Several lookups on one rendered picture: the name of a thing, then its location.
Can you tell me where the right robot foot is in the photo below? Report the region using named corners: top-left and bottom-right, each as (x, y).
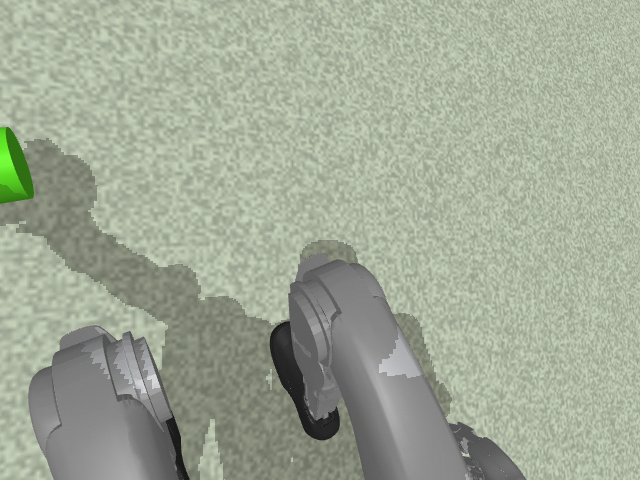
top-left (270, 321), bottom-right (340, 440)

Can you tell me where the left robot foot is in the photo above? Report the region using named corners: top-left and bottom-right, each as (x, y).
top-left (166, 410), bottom-right (190, 480)

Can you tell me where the bottle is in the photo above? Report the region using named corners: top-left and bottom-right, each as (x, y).
top-left (0, 127), bottom-right (34, 204)

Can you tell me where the right robot hand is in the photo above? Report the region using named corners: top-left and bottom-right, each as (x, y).
top-left (448, 422), bottom-right (527, 480)

